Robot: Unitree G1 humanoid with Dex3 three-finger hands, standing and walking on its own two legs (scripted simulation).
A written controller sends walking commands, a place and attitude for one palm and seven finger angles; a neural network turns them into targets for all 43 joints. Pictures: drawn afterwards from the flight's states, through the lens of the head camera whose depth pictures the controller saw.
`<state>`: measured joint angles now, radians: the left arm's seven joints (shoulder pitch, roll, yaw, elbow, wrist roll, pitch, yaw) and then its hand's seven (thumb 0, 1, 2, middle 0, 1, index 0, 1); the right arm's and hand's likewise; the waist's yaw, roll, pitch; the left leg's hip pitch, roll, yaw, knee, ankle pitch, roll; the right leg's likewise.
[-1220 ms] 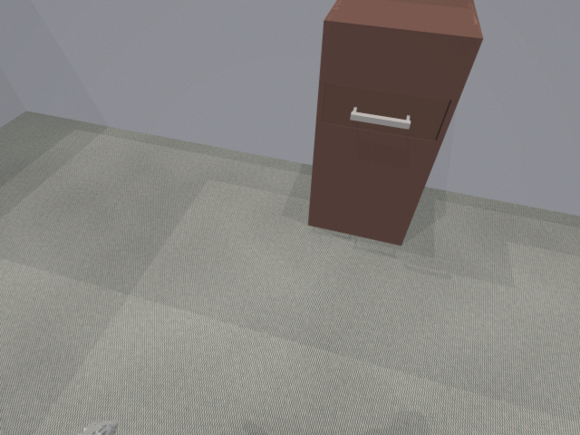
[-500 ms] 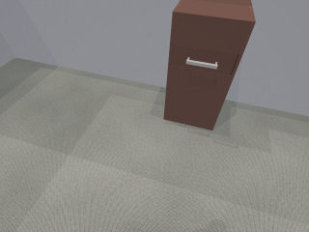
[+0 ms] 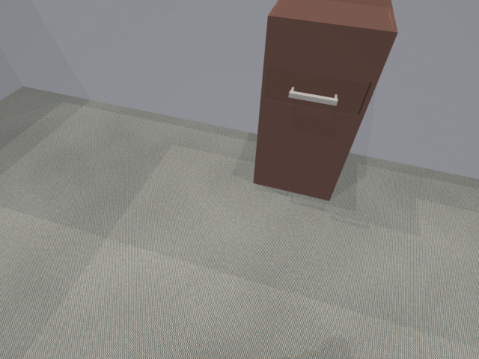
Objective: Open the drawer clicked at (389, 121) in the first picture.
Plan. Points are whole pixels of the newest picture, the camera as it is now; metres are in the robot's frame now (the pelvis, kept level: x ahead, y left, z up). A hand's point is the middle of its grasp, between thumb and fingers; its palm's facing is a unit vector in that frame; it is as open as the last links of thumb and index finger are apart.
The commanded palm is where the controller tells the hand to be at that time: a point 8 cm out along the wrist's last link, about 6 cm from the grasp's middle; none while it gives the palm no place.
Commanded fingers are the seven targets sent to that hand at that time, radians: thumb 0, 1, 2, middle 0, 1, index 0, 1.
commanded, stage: look at it before walking up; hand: left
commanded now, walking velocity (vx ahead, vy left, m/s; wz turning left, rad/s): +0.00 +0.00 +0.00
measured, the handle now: (313, 95) +1.09 -0.23 -0.14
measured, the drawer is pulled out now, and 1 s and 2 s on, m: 0.00 0.00 0.00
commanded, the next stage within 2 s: walk to a spot facing it in 0.22 s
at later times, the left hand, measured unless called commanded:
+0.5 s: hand out of the picture +0.07 +0.24 -0.16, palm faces -0.04 -0.94 -0.33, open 7.4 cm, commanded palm none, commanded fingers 0.00 0.90 0.90 -0.20 -0.30 -0.20 -0.30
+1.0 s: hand out of the picture +0.05 +0.15 -0.16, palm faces -0.21 -0.95 -0.24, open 7.4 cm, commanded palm none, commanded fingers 0.00 0.90 0.90 -0.20 -0.30 -0.20 -0.30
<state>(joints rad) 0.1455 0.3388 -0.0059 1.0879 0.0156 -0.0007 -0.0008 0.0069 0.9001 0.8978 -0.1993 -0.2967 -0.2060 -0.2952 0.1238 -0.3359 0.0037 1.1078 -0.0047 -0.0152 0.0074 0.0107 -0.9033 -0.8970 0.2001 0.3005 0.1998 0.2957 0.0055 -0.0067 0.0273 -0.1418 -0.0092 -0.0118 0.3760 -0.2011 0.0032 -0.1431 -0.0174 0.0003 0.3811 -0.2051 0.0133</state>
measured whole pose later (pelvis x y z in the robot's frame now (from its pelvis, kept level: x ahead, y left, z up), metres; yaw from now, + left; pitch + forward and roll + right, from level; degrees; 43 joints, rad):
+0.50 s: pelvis +0.00 +0.00 +0.00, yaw -3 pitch -1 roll +0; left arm 0.17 0.32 0.01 1.06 0.02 0.03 0.01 0.01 0.90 0.90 -0.20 -0.30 -0.20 -0.29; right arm 0.11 -0.31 -0.01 1.06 -0.01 0.00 -0.01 0.01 -0.90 -0.90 0.20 0.30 0.20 0.30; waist 0.02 0.00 0.04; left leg -0.16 0.01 0.03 0.43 -0.24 0.00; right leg -0.19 0.00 0.04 0.44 -0.23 0.01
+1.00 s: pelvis -0.01 -0.04 +0.00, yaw -17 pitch +1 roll +2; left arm 0.33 0.18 0.05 0.96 0.02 0.00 -0.01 0.01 0.90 0.90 -0.20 -0.30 -0.21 -0.30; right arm 0.19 -0.26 -0.07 0.97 -0.03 0.03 0.01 0.01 -0.91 -0.90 0.20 0.30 0.20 0.30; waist 0.04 0.01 0.01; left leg -0.48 0.07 0.01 1.06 -0.29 -0.07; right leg -0.26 0.08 0.08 0.40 -0.17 -0.07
